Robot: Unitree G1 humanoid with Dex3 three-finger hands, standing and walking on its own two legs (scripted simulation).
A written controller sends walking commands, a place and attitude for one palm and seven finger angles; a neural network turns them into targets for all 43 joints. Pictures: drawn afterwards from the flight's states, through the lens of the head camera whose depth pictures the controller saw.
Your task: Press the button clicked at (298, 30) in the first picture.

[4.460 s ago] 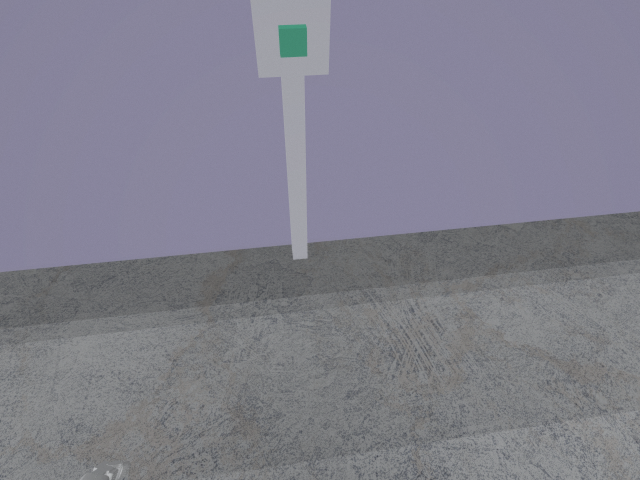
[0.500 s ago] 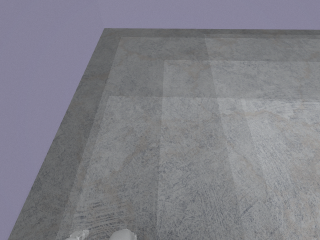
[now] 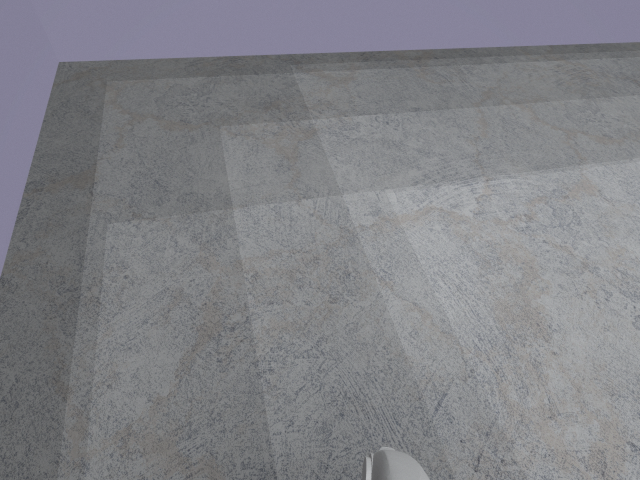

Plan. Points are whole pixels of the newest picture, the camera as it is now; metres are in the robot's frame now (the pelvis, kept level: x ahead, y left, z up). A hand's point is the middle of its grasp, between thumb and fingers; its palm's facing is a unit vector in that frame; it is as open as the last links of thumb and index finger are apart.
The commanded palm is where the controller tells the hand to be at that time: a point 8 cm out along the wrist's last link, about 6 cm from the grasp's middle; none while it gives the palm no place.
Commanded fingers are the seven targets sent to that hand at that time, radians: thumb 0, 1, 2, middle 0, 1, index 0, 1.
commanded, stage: walk to a spot facing it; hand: left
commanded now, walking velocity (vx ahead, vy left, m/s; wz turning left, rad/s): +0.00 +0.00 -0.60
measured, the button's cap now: out of the picture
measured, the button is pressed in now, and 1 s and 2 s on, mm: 0 0 0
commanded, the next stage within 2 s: turn to face it in 0.06 s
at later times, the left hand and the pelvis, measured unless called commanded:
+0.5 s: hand (241, 425) +0.21 +0.12 -0.17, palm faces -0.08 -0.98 -0.16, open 7.4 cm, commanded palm none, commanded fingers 0.00 0.90 0.90 -0.20 -0.30 -0.20 -0.30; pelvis +0.07 -0.03 -0.02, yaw -2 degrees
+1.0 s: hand out of the picture +0.11 +0.20 -0.16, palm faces +0.26 -0.92 -0.28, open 7.4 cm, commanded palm none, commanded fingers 0.00 0.90 0.90 -0.20 -0.30 -0.20 -0.30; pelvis +0.07 -0.04 -0.01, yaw +14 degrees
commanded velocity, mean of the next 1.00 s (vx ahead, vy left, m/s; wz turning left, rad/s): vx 0.00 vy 0.00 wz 0.44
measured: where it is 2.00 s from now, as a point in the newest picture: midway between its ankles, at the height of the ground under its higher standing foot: outside the picture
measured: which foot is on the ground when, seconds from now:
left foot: down 0.00-0.20, up 0.22-0.56, down 0.58-1.00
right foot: up 0.00-0.18, down 0.20-0.58, up 0.60-1.00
